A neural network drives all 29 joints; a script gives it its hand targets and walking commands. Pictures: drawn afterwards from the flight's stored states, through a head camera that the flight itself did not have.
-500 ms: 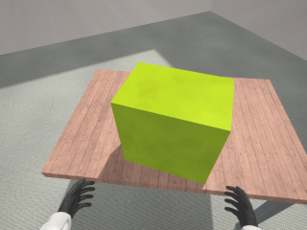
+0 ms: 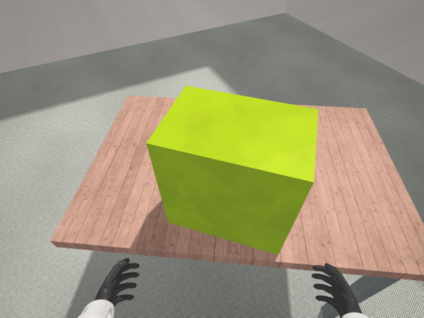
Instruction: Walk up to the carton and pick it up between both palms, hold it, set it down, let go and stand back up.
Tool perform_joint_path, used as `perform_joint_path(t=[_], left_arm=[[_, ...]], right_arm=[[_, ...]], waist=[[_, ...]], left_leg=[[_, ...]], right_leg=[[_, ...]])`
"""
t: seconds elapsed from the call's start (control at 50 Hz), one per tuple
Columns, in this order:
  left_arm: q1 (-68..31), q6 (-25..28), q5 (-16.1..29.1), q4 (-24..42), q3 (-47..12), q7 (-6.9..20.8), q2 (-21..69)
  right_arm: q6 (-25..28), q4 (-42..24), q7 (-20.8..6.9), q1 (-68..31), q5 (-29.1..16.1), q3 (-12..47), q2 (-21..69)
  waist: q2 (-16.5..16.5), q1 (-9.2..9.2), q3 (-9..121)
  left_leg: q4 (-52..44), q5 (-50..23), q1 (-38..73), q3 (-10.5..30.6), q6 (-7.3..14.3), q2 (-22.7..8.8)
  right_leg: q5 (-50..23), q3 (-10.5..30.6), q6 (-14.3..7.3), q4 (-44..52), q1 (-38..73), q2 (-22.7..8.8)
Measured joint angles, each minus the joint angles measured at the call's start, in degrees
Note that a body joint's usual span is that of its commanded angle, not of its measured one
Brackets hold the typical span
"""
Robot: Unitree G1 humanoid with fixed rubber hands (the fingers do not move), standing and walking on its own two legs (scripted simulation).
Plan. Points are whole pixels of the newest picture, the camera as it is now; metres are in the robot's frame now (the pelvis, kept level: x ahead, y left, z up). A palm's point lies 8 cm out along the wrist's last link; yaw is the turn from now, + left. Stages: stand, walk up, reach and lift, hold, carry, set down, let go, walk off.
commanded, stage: set down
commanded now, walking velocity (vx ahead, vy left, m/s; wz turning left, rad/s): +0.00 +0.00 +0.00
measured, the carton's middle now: (233, 173) +0.41 -0.01 +0.01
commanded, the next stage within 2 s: let go in 0.30 s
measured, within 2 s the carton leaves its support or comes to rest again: neither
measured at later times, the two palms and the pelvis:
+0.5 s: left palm (108, 299) +0.16 +0.23 -0.07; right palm (350, 312) +0.15 -0.23 -0.07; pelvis +0.00 +0.00 +0.00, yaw -1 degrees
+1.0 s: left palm out of the picture +0.12 +0.27 -0.08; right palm out of the picture +0.12 -0.25 -0.10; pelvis +0.00 +0.01 +0.00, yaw +0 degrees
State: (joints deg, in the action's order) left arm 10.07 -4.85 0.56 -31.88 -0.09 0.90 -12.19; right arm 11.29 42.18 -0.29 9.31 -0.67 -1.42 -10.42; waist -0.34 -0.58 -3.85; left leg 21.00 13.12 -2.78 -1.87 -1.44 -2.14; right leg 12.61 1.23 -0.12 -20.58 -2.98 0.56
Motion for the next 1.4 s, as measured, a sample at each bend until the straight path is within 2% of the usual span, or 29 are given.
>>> perform_joint_path(t=[0.26,0.82,0.9,0.98,1.4], left_arm=[[-0.3,-1.5,-0.8,1.2,0.3,-1.2,1.0],[0.3,-1.8,-0.5,1.1,0.3,-1.4,0.9],[1.8,3.5,-1.7,-1.4,0.8,-1.2,0.0],[4.5,6.2,-1.8,-3.6,2.0,-1.0,-1.9],[10.1,6.6,-1.4,-7.6,0.2,-1.1,-3.3]], right_arm=[[0.3,0.5,-0.9,-0.5,1.3,-0.5,-0.2],[-0.3,-0.1,-1.3,-0.2,1.4,-1.2,-0.5],[-5.1,-0.6,-0.1,1.3,1.5,-0.5,-2.3],[-7.9,0.5,0.1,3.6,1.4,-0.9,-4.3],[-9.8,1.6,-0.6,8.4,1.3,0.8,-5.4]], waist=[[-0.4,-0.04,0.5],[-0.1,-0.30,0.6],[0.6,0.04,2.9],[1.0,0.08,4.0],[0.5,0.46,3.6]], left_leg=[[-0.4,-0.3,-0.2,-0.4,-0.1,-0.2],[0.4,0.0,-0.7,-0.9,0.3,0.0],[3.2,1.1,-4.5,-0.3,0.8,0.2],[4.5,1.6,-5.8,0.1,1.0,0.5],[6.3,-0.3,-9.0,0.8,1.6,1.6]], right_leg=[[-0.2,0.3,-0.1,-0.1,-0.6,0.2],[-0.2,0.9,0.3,-0.5,-1.1,0.0],[0.7,0.3,0.6,-2.7,-4.3,-0.2],[1.5,-0.1,0.7,-4.1,-5.6,-0.5],[0.2,-0.7,1.3,-6.5,-8.6,-1.7]])
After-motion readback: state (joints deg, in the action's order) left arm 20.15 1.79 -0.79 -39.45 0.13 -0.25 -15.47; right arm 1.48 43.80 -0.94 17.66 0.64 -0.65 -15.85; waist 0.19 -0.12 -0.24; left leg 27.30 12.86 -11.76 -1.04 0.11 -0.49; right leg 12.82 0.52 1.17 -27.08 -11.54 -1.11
